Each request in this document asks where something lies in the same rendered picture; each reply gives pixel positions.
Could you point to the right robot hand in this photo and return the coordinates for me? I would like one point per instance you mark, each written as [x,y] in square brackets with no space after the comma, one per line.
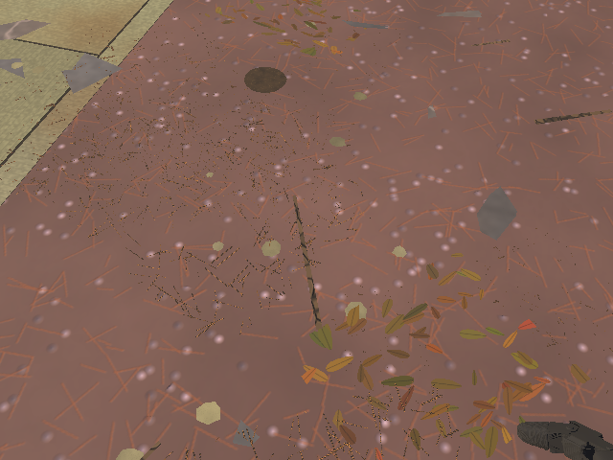
[576,441]

